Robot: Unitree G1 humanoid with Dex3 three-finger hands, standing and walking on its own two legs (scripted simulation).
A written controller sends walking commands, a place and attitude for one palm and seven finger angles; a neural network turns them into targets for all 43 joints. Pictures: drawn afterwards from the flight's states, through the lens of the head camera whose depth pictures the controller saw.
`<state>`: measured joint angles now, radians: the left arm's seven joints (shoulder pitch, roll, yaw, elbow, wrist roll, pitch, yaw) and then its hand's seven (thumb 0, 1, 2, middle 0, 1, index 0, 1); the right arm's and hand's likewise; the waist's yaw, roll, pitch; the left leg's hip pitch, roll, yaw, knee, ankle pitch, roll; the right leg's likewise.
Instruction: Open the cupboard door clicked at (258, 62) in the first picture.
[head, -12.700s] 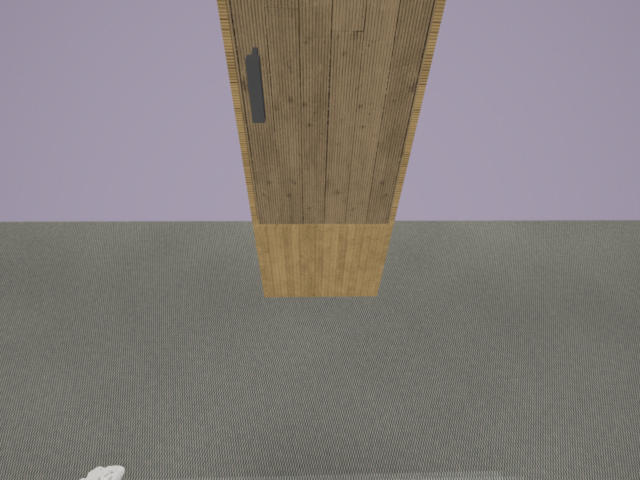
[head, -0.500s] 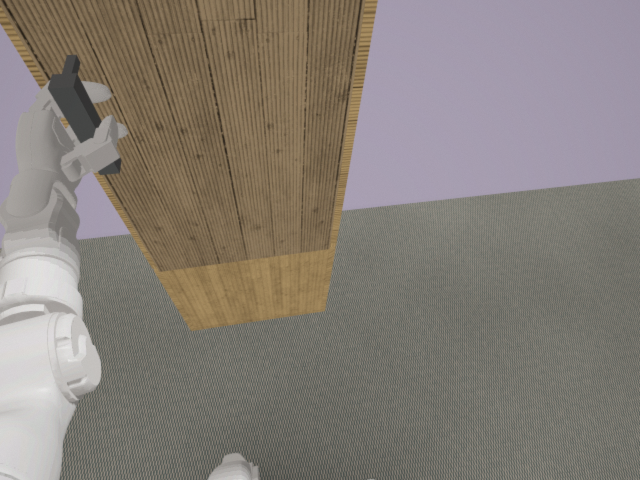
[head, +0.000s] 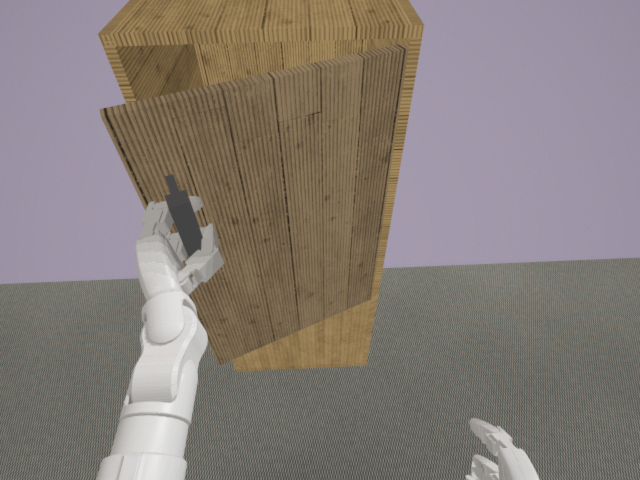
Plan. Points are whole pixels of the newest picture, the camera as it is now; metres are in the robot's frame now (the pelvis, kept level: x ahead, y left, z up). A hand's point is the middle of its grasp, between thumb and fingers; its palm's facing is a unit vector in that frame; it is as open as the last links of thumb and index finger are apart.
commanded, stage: pull the door open along its arc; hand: left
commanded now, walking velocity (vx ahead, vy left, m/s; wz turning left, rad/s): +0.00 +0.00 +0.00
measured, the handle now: (188, 226) +0.40 +0.20 +0.12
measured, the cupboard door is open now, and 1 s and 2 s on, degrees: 24 43 48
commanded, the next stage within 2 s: open thumb and fingers to let go in 0.30 s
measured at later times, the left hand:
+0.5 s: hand (283, 308) +0.28 +0.06 +0.12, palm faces +0.44 -0.90 -0.01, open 6.3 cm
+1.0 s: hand (275, 298) +0.29 +0.07 +0.12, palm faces +0.44 -0.90 +0.00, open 13.4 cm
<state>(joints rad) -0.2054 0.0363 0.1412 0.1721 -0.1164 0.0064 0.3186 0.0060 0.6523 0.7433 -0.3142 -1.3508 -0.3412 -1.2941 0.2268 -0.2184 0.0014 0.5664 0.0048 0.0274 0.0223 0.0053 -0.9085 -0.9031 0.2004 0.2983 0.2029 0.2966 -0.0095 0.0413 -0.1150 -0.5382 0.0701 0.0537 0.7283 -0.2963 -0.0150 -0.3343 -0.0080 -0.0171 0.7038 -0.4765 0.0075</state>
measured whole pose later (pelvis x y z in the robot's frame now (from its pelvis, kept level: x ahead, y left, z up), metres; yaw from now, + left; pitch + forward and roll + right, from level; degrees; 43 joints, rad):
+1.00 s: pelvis -0.01 -0.02 +0.01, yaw +3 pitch -2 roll +0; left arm -0.03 -0.11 -0.21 0.02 0.03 0.09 0.59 -0.01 -0.39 0.35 -0.30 -1.12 -0.33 -1.12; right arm 0.14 -0.18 0.01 0.63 -0.04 0.12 -0.01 0.01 -0.91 -0.90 0.20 0.30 0.20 0.30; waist 0.02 0.04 -0.04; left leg -0.37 0.05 -0.01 0.64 -0.24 -0.04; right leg -0.16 -0.01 -0.08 0.65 -0.46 -0.02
